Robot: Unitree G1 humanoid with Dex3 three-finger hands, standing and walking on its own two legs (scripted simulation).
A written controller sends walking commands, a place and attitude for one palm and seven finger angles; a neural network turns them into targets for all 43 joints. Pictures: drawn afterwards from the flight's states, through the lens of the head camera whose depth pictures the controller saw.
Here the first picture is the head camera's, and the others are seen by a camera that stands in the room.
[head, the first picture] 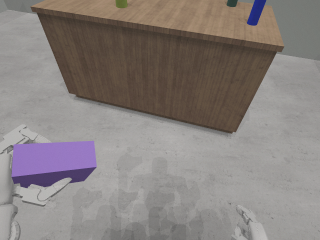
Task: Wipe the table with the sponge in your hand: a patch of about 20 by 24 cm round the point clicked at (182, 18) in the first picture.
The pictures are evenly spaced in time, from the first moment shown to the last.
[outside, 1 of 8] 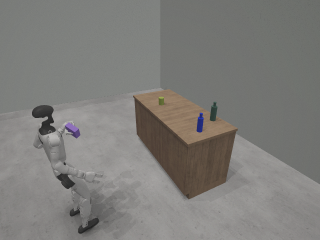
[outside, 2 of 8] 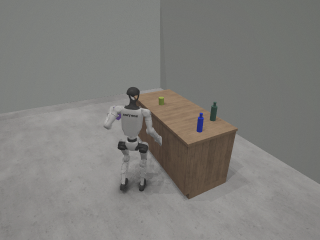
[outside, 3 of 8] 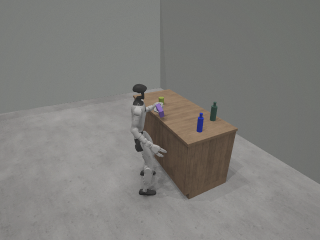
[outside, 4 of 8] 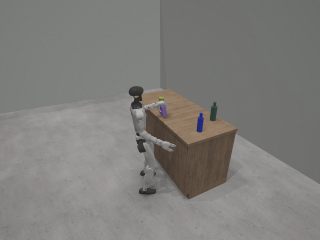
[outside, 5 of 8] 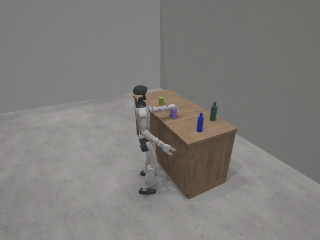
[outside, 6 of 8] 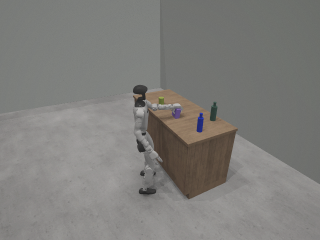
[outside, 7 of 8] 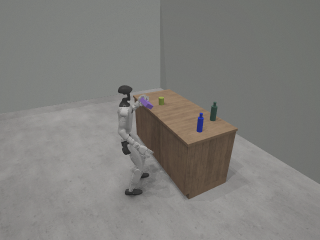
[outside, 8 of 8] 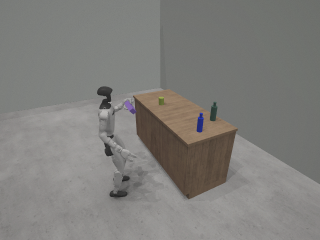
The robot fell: no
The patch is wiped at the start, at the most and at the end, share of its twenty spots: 0.00 0.90 0.90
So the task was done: yes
